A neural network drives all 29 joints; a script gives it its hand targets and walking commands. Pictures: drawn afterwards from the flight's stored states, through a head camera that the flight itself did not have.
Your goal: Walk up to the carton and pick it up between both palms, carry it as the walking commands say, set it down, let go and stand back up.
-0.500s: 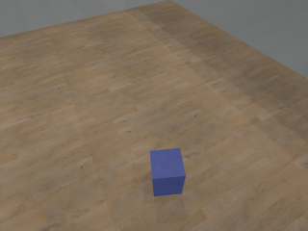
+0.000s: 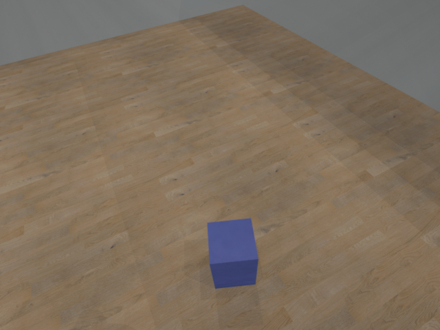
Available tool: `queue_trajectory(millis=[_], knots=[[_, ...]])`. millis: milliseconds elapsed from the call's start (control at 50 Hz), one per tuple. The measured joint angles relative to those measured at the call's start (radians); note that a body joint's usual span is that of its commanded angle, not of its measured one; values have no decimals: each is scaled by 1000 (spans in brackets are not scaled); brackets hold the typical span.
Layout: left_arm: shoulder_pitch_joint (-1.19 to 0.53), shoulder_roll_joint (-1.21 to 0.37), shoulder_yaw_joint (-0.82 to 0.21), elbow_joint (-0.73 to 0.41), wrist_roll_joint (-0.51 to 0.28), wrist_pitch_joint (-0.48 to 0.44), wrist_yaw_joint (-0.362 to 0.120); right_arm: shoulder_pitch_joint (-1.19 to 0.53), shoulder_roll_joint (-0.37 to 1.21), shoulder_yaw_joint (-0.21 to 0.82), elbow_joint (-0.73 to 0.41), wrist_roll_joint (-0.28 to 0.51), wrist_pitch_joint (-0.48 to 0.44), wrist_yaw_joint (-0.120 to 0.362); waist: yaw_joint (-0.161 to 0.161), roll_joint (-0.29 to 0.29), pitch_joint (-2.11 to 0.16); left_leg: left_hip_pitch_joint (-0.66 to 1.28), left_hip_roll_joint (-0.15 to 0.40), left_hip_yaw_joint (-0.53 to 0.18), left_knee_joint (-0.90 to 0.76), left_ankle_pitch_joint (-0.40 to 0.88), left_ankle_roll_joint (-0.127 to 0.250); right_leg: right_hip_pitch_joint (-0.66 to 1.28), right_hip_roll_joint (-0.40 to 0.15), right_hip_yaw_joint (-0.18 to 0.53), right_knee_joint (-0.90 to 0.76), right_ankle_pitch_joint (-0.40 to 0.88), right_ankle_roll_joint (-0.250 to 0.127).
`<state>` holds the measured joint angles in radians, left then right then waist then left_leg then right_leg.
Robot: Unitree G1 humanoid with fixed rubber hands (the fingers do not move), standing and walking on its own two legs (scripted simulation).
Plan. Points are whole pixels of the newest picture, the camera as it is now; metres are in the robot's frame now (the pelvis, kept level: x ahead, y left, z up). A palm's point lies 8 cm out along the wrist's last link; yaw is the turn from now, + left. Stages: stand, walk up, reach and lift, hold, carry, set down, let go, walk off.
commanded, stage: walk up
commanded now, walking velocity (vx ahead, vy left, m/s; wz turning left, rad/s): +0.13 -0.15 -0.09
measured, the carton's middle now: (232, 254) +0.53 +0.03 -0.63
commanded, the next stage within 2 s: none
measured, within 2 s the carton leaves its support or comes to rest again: neither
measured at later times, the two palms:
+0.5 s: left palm out of the picture +0.02 +0.25 -0.12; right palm out of the picture +0.05 -0.22 -0.13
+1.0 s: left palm out of the picture +0.02 +0.22 -0.12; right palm out of the picture +0.06 -0.27 -0.15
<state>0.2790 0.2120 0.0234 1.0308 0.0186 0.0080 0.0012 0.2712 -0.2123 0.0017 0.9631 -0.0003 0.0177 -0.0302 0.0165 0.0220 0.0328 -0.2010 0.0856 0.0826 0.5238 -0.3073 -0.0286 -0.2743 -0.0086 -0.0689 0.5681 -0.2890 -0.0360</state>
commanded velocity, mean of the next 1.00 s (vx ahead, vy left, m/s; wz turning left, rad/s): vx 0.09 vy -0.03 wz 0.03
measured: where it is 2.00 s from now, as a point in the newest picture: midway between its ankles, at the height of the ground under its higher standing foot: outside the picture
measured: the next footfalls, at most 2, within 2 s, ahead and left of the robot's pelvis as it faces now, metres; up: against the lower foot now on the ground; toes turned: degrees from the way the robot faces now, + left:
left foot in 0.32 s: +0.05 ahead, +0.15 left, +0.00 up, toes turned +4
left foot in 1.42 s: +0.24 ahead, +0.12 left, +0.00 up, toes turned +8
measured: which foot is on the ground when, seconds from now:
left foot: down 0.00-0.00, up 0.02-0.30, down 0.32-0.94, up 0.96-1.00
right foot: down 0.00-1.00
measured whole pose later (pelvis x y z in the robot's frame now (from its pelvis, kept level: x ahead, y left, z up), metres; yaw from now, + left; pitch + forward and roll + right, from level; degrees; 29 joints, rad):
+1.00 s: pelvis +0.04 -0.03 +0.00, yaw +2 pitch +0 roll +1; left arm 0.34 0.21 0.03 1.04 0.02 -0.03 0.00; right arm 0.32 -0.23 0.00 1.01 0.00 0.02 -0.01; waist 0.02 0.04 0.03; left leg -0.26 0.07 0.02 0.70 -0.35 -0.04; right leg -0.24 -0.03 -0.09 0.53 -0.27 -0.03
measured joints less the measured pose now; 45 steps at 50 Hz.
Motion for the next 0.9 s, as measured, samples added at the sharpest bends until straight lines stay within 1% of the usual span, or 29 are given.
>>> queue_trajectory(millis=[40,80,100,140,180,240,280,320,340,420,740,760,780,800,820,860,880,900], knots=[[4,0,0,9,0,-3,0,0,-4,0,1,0,6,0,1,15,0,-14,1,-9,69,-46,0,27,5,-15,-6,5,-12],[17,0,1,12,0,-4,0,-20,0,0,0,0,12,0,1,10,1,-48,-9,-10,166,-97,0,53,6,-13,-49,10,-24],[22,0,0,14,0,-4,0,-35,1,0,0,0,12,0,1,4,1,-68,-14,-12,200,-101,0,57,6,-7,-71,20,-27],[25,0,-4,15,0,-5,0,-60,1,0,0,0,13,2,0,-5,0,-95,-18,-17,216,-103,0,57,6,2,-109,46,-29],[20,-1,-6,15,0,-9,1,-68,0,0,0,0,13,2,-1,-9,0,-96,-18,-24,181,-103,0,58,8,3,-136,62,-30],[17,-1,-10,15,0,-20,2,-68,0,0,0,0,13,2,-2,-8,-1,-69,-21,-28,63,-97,0,59,10,0,-151,69,-30],[17,-1,-11,17,0,-20,2,-67,0,0,0,0,13,1,-2,-2,-1,-29,-21,-28,-55,-24,0,59,17,-1,-147,67,-29],[14,-1,-11,17,0,-20,3,-62,-2,0,3,0,13,-1,-1,12,0,6,-19,-30,-127,105,0,57,29,-7,-127,55,-26],[11,-1,-11,17,0,-20,3,-61,2,0,12,0,13,-1,0,11,0,10,-19,-30,-128,136,-3,60,29,-6,-119,49,-23],[2,-1,-12,17,0,-20,3,-49,28,0,20,0,13,-1,0,-5,-7,18,-22,-18,-127,99,-9,74,25,4,-144,62,-15],[-4,-1,-13,19,0,-20,3,7,49,0,45,0,5,2,-1,-12,-6,19,-22,-11,-126,91,-9,84,25,11,-169,75,-6],[-4,-1,-12,19,0,-20,3,7,48,0,45,0,4,3,-1,-12,-6,19,-22,-12,-122,88,-9,80,25,10,-156,60,-6],[-4,-1,-6,19,0,-19,3,12,47,0,45,0,4,5,-1,-13,-6,19,-22,-13,-114,79,-8,68,24,9,-116,5,-5],[-4,-1,-1,19,0,-15,3,18,44,0,45,0,4,6,-2,-13,-5,20,-21,-15,-108,72,-7,46,21,8,-54,-58,-3],[-5,-1,1,16,0,-13,1,26,40,0,45,0,4,6,-2,-11,-5,20,-21,-18,-107,71,-7,16,17,6,26,-88,-1],[-8,-1,1,11,0,-13,-3,51,28,0,45,0,4,6,-1,0,-5,19,-18,-34,-110,71,-7,-31,6,7,142,-104,0],[-8,-1,1,7,0,-13,-4,62,21,0,45,0,4,6,-1,6,-6,19,-17,-45,-112,71,-7,-41,-2,8,156,-106,0],[-7,0,1,5,0,-14,-6,69,15,0,45,0,4,8,0,11,-7,18,-16,-55,-114,70,-7,-39,-10,9,133,-107,0]])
